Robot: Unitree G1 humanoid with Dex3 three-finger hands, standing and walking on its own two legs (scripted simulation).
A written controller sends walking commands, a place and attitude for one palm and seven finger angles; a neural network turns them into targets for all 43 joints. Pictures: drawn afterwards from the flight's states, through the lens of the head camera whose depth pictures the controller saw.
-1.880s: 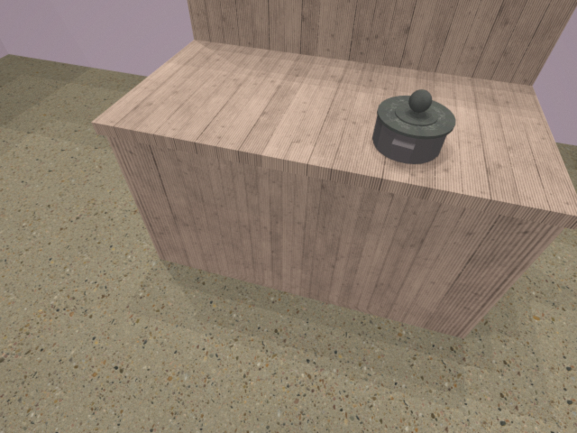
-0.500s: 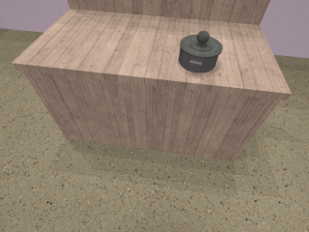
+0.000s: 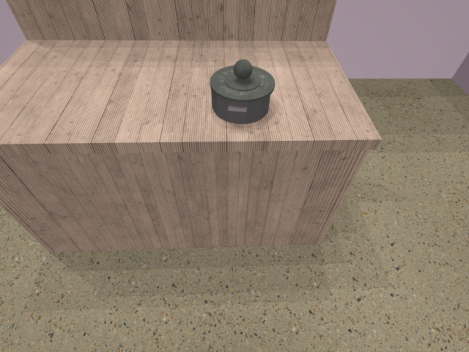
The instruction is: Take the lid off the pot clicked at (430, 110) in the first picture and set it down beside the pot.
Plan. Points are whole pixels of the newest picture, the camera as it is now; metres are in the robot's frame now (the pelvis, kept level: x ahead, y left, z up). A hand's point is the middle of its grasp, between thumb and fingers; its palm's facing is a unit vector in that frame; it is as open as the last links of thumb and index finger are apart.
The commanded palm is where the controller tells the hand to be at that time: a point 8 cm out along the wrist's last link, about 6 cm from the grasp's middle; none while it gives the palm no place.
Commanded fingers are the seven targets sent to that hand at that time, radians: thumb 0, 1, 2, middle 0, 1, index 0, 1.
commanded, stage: take the last steps up to it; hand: left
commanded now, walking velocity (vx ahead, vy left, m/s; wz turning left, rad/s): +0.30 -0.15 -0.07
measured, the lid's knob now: (243, 69) +0.82 +0.01 +0.06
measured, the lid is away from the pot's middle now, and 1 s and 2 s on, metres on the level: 0.00 0.00 0.00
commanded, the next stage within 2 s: come to a stop and stand still in 0.64 s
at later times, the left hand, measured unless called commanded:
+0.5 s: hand (161, 309) +0.24 +0.17 -0.17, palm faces -0.03 -0.99 -0.11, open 7.3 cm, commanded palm none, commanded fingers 0.00 0.90 0.90 -0.20 -0.30 -0.20 -0.30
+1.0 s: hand (211, 235) +0.41 +0.07 -0.15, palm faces +0.02 -0.97 -0.25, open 7.2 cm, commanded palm none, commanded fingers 0.00 0.90 0.90 -0.20 -0.30 -0.20 -0.30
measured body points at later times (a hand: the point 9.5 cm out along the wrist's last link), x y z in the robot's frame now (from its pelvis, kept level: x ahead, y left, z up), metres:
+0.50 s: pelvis +0.18 -0.01 +0.02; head +0.21 +0.03 +0.47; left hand +0.24 +0.22 -0.15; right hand +0.11 -0.21 -0.12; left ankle +0.13 +0.09 -0.73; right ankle +0.23 -0.19 -0.63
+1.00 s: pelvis +0.33 -0.11 +0.01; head +0.36 -0.13 +0.45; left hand +0.41 +0.13 -0.13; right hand +0.39 -0.35 -0.16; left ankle +0.33 +0.01 -0.66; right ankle +0.37 -0.18 -0.73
